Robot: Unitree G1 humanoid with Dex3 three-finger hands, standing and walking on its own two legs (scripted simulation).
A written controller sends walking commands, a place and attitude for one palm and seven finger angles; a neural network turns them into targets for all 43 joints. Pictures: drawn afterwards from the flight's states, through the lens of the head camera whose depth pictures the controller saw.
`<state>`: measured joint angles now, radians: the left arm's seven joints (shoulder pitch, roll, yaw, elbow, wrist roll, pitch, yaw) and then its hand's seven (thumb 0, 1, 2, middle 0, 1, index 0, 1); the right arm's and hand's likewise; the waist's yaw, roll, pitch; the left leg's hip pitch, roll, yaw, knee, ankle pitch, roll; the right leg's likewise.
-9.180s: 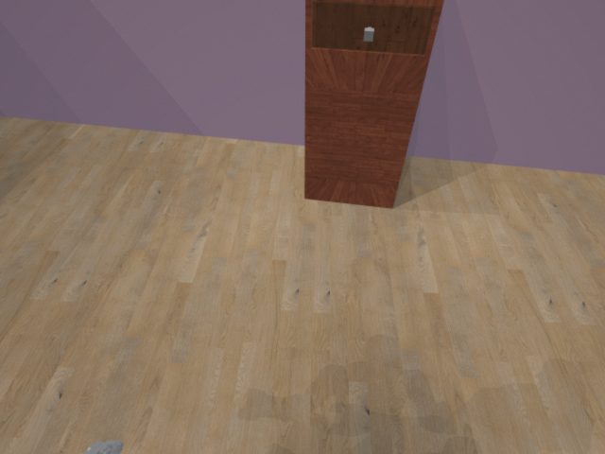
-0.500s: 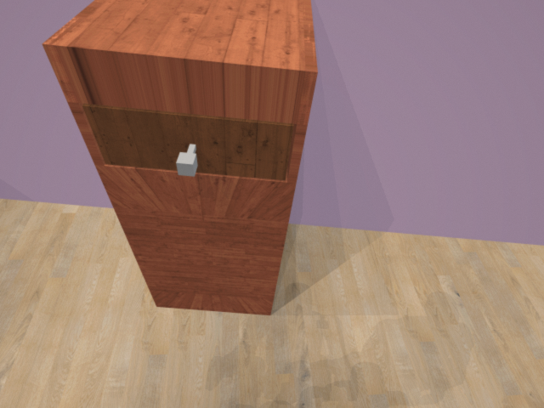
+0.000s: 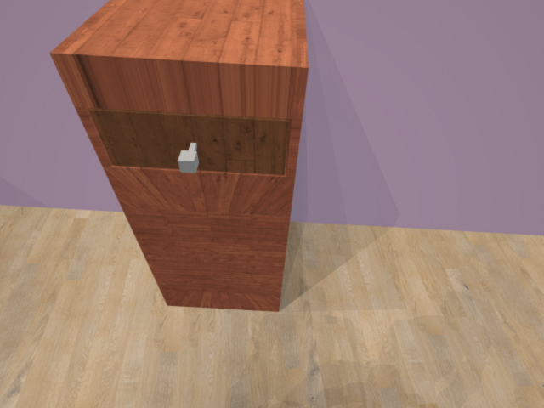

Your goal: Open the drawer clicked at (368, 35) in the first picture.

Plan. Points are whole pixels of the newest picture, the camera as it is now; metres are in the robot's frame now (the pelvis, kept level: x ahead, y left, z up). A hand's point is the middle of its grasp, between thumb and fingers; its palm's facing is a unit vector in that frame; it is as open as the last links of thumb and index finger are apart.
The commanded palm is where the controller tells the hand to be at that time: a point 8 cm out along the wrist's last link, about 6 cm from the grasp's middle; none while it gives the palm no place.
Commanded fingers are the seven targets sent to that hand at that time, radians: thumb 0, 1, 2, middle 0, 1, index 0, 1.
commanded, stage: look again from close up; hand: left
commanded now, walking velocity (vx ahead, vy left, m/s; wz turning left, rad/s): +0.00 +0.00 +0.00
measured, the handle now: (190, 156) +0.56 +0.20 +0.04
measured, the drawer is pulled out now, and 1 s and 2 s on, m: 0.00 0.00 0.00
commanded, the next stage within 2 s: raise the hand with hooked fingers in 0.46 s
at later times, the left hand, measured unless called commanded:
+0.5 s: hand out of the picture +0.02 +0.17 -0.17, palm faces +0.01 -0.98 -0.19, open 7.3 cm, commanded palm none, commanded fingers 0.00 0.90 0.90 -0.20 -0.30 -0.20 -0.30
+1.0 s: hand (157, 377) +0.18 +0.18 -0.05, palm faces -0.05 -0.18 -0.98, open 8.6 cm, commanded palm +0.17 +0.21 +0.01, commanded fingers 0.00 0.36 0.67 -0.24 -0.64 -0.24 -0.64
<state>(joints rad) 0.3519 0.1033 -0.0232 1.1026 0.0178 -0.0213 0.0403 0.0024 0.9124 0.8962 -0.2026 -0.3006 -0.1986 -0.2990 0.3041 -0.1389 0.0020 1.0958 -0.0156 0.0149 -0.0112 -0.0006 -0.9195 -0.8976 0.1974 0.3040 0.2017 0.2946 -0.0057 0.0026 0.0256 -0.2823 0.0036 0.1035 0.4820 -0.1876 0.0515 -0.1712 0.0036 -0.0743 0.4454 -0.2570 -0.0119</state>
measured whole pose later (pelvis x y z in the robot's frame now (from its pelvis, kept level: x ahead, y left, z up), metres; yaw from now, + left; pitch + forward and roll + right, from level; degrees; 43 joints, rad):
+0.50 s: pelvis +0.01 +0.00 +0.00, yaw -1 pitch -1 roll +0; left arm 0.32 0.14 -0.01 1.08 0.01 -0.02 0.04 0.00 0.92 0.90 -0.20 -0.30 -0.20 -0.30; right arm 0.30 -0.15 0.01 1.11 -0.02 -0.01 -0.02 0.00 -0.92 -0.90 0.20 0.30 0.20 0.29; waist -0.01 0.01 0.01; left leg -0.25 -0.03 0.12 0.45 -0.20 0.07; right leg -0.17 -0.03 -0.05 0.48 -0.30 0.00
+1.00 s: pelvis +0.01 -0.04 -0.04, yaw -1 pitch +9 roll +2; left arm 0.49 0.32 -0.10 -0.03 1.06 -0.04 0.42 0.00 0.59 0.76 -0.23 -0.50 -0.23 -0.50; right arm 0.04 -0.26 -0.04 0.50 -0.07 0.06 0.04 0.01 -0.91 -0.90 0.20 0.30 0.20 0.29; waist 0.11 -0.02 -0.13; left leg -0.60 0.03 0.12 0.78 -0.33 0.02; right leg -0.55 0.02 -0.03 0.85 -0.46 -0.07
